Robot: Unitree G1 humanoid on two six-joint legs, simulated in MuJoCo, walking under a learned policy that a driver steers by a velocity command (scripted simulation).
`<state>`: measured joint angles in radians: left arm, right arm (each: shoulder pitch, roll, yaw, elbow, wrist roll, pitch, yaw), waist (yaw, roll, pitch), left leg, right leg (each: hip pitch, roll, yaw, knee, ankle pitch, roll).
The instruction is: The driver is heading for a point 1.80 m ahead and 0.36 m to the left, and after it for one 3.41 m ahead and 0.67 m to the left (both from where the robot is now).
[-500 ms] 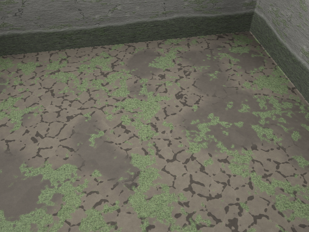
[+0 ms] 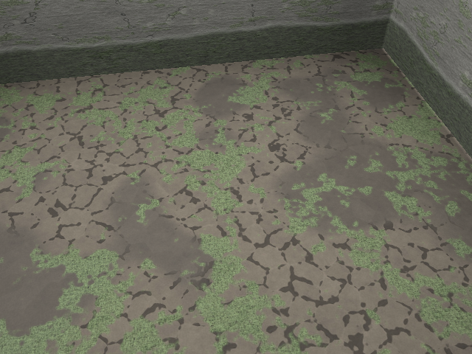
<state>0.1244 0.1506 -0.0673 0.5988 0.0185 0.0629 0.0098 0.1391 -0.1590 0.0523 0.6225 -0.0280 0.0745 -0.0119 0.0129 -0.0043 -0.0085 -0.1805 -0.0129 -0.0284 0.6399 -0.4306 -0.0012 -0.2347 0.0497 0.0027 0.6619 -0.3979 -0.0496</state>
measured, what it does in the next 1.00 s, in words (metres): stands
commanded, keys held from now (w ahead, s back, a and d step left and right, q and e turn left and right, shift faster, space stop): w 1.00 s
